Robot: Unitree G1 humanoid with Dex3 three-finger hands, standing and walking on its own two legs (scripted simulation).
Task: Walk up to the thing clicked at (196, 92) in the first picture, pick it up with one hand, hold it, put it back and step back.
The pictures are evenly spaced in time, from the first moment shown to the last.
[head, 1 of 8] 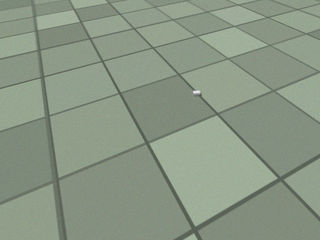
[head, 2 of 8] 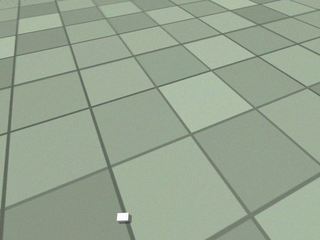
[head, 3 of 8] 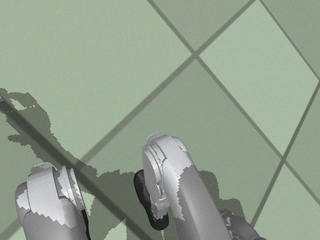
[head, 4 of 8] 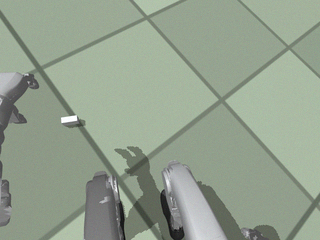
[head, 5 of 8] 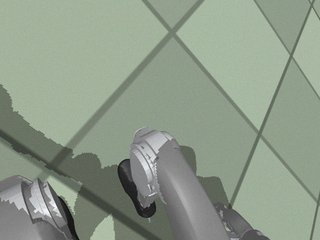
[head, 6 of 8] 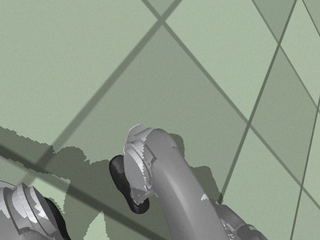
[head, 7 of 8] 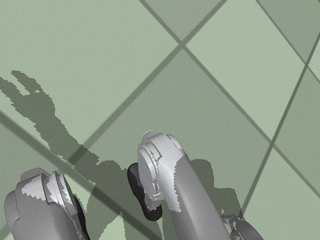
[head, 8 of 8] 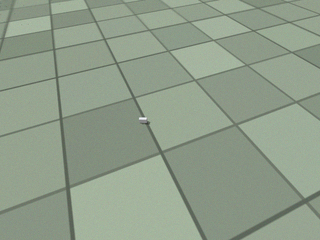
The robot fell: no
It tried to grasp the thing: yes
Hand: left
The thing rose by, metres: 0.13
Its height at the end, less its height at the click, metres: +0.01
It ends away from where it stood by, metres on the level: 0.04
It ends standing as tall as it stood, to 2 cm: yes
